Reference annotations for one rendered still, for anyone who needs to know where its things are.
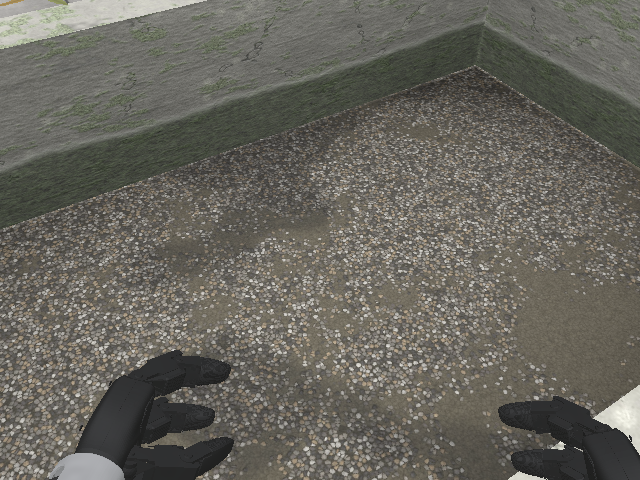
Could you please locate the left robot hand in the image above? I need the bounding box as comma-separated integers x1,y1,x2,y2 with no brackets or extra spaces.
74,350,234,480

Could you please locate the right robot hand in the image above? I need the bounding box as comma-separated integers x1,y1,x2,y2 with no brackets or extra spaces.
498,396,640,480

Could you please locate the left robot forearm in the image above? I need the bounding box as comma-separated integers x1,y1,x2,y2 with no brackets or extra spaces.
49,453,125,480

